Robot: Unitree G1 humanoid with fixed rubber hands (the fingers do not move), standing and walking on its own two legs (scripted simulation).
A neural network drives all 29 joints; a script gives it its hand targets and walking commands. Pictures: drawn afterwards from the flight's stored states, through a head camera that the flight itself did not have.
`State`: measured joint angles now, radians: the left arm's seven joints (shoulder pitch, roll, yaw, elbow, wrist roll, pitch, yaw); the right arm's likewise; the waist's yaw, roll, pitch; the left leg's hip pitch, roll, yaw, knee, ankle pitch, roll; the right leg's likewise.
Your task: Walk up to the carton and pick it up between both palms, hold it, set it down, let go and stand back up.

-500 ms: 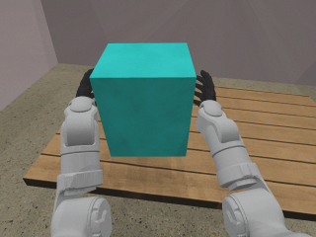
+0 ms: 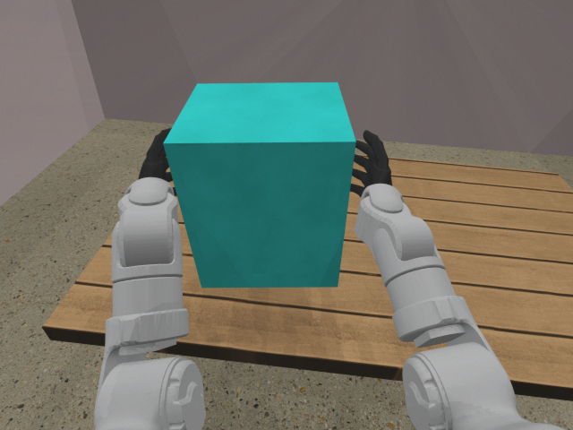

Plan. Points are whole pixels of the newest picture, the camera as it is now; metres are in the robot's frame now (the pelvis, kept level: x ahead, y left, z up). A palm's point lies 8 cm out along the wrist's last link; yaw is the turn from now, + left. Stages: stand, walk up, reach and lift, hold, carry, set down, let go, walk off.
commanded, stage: hold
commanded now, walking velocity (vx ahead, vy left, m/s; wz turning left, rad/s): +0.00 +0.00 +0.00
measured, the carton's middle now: (268, 186) +0.40 +0.00 +0.19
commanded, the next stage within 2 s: none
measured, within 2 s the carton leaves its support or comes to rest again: neither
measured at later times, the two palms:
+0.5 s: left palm (158, 182) +0.35 +0.14 +0.23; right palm (382, 190) +0.35 -0.14 +0.22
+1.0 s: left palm (151, 184) +0.37 +0.15 +0.22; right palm (369, 186) +0.36 -0.13 +0.22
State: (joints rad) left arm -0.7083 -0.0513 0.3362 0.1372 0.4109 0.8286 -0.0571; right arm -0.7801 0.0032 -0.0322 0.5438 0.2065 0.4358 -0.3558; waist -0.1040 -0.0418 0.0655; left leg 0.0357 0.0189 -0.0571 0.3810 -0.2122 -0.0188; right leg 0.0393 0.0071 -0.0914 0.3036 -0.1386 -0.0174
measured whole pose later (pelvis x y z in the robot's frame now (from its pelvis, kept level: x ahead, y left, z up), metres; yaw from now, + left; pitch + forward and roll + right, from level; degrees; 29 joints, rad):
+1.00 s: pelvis -0.01 +0.00 +0.00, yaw +1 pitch -10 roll -1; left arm -0.74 -0.02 0.33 0.18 0.38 0.80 -0.04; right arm -0.81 0.02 -0.05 0.58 0.18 0.39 -0.35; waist -0.11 -0.05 0.05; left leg -0.01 0.02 -0.07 0.39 -0.20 -0.02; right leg 0.00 0.01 -0.10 0.31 -0.13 -0.02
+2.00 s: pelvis +0.00 +0.00 +0.00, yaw +1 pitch -11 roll -1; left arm -0.73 -0.04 0.34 0.18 0.40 0.82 -0.05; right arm -0.80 0.01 -0.05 0.58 0.19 0.41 -0.35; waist -0.11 -0.05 0.05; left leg 0.01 0.02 -0.06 0.38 -0.20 -0.02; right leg 0.03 0.01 -0.09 0.31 -0.14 -0.02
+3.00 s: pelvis +0.01 +0.02 +0.00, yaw +1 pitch -8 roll -1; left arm -0.59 -0.06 0.23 0.31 0.34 0.45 -0.02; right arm -0.56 0.10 -0.19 0.61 0.01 -0.10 -0.24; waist -0.12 -0.07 0.13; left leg -0.01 0.00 -0.04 0.35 -0.20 0.01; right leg 0.03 -0.02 -0.09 0.24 -0.12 0.01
